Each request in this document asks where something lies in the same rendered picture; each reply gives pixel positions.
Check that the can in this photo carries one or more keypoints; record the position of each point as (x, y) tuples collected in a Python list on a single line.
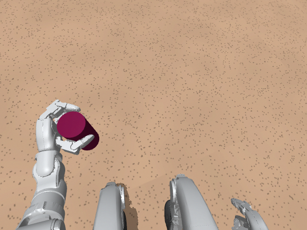
[(74, 126)]

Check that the left robot arm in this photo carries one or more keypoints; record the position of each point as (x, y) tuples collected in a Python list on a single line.
[(46, 211)]

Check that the left robot hand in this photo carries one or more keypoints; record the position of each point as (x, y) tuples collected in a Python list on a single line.
[(47, 135)]

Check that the right robot hand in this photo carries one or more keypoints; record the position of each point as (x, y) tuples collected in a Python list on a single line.
[(252, 220)]

